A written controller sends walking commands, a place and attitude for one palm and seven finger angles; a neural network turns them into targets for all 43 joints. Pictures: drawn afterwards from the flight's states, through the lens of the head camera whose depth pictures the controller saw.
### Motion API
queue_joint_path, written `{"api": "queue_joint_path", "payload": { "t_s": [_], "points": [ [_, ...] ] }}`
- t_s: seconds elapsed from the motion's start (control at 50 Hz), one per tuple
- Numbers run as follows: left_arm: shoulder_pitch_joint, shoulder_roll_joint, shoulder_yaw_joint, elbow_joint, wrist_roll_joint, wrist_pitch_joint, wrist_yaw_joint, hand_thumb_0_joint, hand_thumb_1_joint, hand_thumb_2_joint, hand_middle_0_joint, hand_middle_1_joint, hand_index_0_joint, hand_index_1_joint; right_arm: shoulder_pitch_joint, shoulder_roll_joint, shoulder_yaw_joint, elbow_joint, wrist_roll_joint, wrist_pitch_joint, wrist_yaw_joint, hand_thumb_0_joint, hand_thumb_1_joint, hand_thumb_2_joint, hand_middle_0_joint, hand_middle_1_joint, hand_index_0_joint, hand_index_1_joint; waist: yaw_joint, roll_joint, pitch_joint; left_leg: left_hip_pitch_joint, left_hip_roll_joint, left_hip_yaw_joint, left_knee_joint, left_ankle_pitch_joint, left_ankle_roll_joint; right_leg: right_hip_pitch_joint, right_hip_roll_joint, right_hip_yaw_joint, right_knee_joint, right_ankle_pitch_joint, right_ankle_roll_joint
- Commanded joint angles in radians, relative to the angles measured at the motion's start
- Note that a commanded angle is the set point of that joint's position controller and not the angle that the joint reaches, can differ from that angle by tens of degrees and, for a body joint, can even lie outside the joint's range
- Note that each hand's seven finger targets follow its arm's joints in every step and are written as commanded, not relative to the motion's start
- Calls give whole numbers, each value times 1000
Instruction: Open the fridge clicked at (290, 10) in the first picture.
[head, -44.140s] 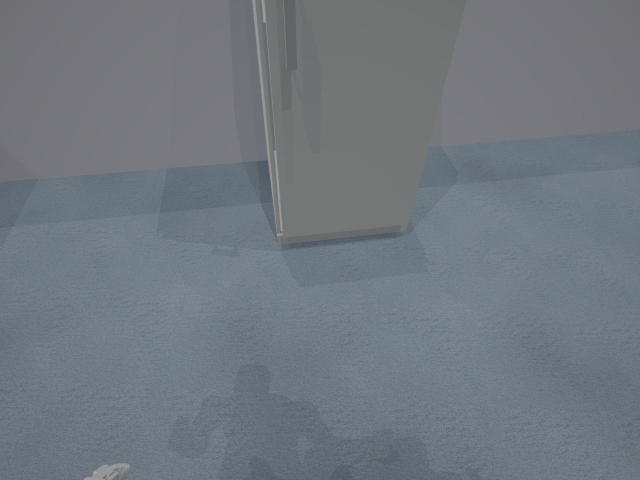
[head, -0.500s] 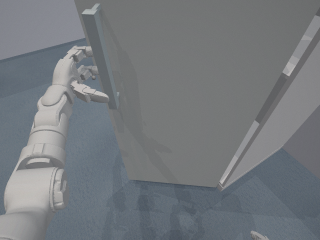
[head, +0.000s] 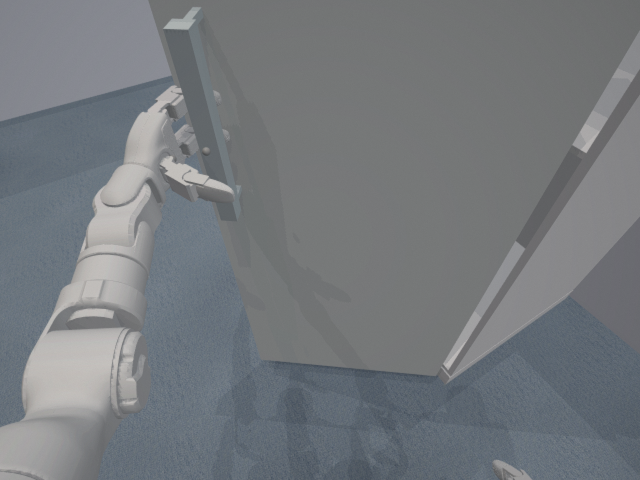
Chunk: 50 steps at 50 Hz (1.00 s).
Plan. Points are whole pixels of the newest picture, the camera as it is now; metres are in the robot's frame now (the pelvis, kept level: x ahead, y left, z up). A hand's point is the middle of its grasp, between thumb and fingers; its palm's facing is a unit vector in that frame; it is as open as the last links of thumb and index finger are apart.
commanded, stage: move the hooked fingers beside the handle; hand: left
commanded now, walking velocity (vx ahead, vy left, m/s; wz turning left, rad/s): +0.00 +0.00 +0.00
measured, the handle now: (215, 129) +0.52 +0.15 +0.17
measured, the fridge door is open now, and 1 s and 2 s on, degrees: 53 53 53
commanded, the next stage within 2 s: none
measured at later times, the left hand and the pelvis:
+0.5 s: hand (176, 161) +0.43 +0.18 +0.19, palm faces -0.07 -1.00 +0.01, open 14.0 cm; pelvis -0.01 +0.00 +0.00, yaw +0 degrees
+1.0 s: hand (158, 159) +0.44 +0.21 +0.18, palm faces -0.06 -1.00 -0.01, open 14.0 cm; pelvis -0.01 +0.00 +0.00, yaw -1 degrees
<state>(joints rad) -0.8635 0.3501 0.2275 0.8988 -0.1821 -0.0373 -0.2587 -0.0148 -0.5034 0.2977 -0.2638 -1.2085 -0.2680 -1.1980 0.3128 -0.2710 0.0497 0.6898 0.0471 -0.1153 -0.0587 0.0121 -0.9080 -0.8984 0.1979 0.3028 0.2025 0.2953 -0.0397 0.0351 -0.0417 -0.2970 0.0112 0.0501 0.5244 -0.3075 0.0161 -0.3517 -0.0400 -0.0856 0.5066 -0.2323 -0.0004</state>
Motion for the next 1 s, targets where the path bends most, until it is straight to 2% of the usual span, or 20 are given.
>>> {"api": "queue_joint_path", "payload": {
  "t_s": [0.0,0.06,0.14,0.16,0.24,0.3,0.32,0.38,0.44,0.46,0.58,0.62,0.7,0.74,0.84,0.86,0.92,0.94,0.96,0.98],
  "points": [
    [-437,265,107,-212,-10,-58,0,0,-500,300,-300,-1200,-300,-1200,8,-145,-48,-133,7,-20,-14,0,-900,-900,200,300,200,300,6,-54,-338,79,-7,-54,-54,369,12,207,39,40,-7,374,-38],
    [-387,323,151,-239,9,-54,15,0,-500,300,-300,-1200,-300,-1200,-2,-144,-49,-157,7,-5,-15,0,-900,-900,200,300,200,300,27,-34,-332,65,-7,-39,-62,379,16,238,35,46,-9,393,-36],
    [-400,368,166,-289,15,-61,9,0,-500,300,-300,-1200,-300,-1200,-2,-148,-55,-172,11,9,-24,0,-900,-900,200,300,200,300,20,-42,-348,70,-6,-26,-64,359,22,265,33,57,-20,399,-33],
    [-409,355,156,-315,11,-62,0,0,-500,300,-300,-1200,-300,-1200,-10,-144,-54,-178,12,7,-26,0,-900,-900,200,300,200,300,17,-10,-361,86,-6,-26,-66,358,21,263,34,60,-21,402,-33],
    [-429,310,104,-347,-14,-63,-45,0,-500,300,-300,-1200,-300,-1200,-10,-148,-59,-174,19,1,-38,0,-900,-900,200,300,200,300,-9,7,-372,138,-4,-27,-61,359,24,238,40,57,-36,387,-33],
    [-428,274,70,-320,-30,-35,-71,0,-500,300,-300,-1200,-300,-1200,-13,-150,-55,-159,24,-3,-42,0,-900,-900,200,300,200,300,-24,32,-319,137,-7,-35,-70,308,22,189,42,51,-53,338,-35],
    [-413,268,67,-292,-32,-22,-75,0,-500,300,-300,-1200,-300,-1200,-11,-152,-56,-153,25,-4,-44,0,-900,-900,200,300,200,300,-26,9,-298,124,-6,-38,-72,294,21,177,42,47,-56,321,-34],
    [-422,251,52,-279,-37,0,-74,0,-500,300,-300,-1200,-300,-1200,-15,-155,-53,-150,25,-7,-42,0,-900,-900,200,300,200,300,-27,28,-276,119,-11,-46,-75,268,18,147,39,42,-59,281,-37],
    [-386,339,126,-198,-37,1,-58,0,-500,300,-300,-1200,-300,-1200,-6,-165,-52,-144,22,-1,-44,0,-900,-900,200,300,200,300,-17,-65,-235,61,-11,-46,-82,202,22,149,37,44,-70,222,-32],
    [-415,366,146,-199,-33,-7,-52,0,-500,300,-300,-1200,-300,-1200,-6,-168,-49,-147,20,0,-44,0,-900,-900,200,300,200,300,-18,-84,-250,51,-12,-51,-85,198,23,163,35,48,-63,226,-31],
    [-500,424,148,-200,0,-90,-55,0,-500,300,-300,-1200,-300,-1200,-6,-161,-42,-155,18,-6,-47,0,-900,-900,200,300,200,300,-20,2,-305,57,-13,-47,-70,197,22,177,29,68,-49,228,-30],
    [-523,390,118,-183,1,-105,-69,0,-500,300,-300,-1200,-300,-1200,-3,-157,-40,-152,20,-13,-49,0,-900,-900,200,300,200,300,-28,52,-299,78,-13,-52,-69,190,19,146,33,67,-52,212,-34],
    [-499,415,140,-135,-19,-103,-105,0,-500,300,-300,-1200,-300,-1200,15,-171,-44,-145,21,-19,-54,0,-900,-900,200,300,200,300,-32,-6,-326,77,-7,-58,-69,203,19,156,37,58,-47,229,-33],
    [-499,380,110,-111,-28,-92,-120,0,-500,300,-300,-1200,-300,-1200,25,-174,-44,-140,23,-20,-54,0,-900,-900,200,300,200,300,-41,-9,-299,70,-8,-57,-69,207,20,138,37,51,-48,227,-33],
    [-402,441,173,-113,-30,-78,-123,0,-500,300,-300,-1200,-300,-1200,40,-183,-50,-149,17,-16,-45,0,-900,-900,200,300,200,300,-7,-21,-322,53,-5,-54,-63,253,17,166,37,49,-36,264,-34],
    [-417,441,169,-125,-29,-79,-124,0,-500,300,-300,-1200,-300,-1200,39,-182,-50,-150,19,-14,-43,0,-900,-900,200,300,200,300,-16,-23,-310,48,-4,-57,-66,245,16,158,37,49,-38,260,-32],
    [-448,440,163,-153,-23,-84,-123,0,-500,300,-300,-1200,-300,-1200,44,-184,-54,-150,17,-12,-42,0,-900,-900,200,300,200,300,-23,-9,-303,53,-2,-58,-64,238,16,139,38,50,-39,247,-32],
    [-444,460,174,-183,-21,-94,-120,0,-500,300,-300,-1200,-300,-1200,45,-186,-55,-156,16,-10,-43,0,-900,-900,200,300,200,300,-14,-4,-326,69,-2,-60,-62,270,16,155,39,47,-34,259,-35],
    [-443,448,170,-218,-25,-97,-121,0,-500,300,-300,-1200,-300,-1200,37,-181,-54,-164,17,-13,-41,0,-900,-900,200,300,200,300,-8,47,-344,93,-3,-63,-61,288,13,157,39,53,-32,272,-38],
    [-439,458,182,-237,-26,-101,-121,0,-500,300,-300,-1200,-300,-1200,40,-181,-56,-164,14,-15,-41,0,-900,-900,200,300,200,300,-8,37,-366,111,-1,-65,-60,303,11,165,41,50,-31,283,-37]
  ]
}}
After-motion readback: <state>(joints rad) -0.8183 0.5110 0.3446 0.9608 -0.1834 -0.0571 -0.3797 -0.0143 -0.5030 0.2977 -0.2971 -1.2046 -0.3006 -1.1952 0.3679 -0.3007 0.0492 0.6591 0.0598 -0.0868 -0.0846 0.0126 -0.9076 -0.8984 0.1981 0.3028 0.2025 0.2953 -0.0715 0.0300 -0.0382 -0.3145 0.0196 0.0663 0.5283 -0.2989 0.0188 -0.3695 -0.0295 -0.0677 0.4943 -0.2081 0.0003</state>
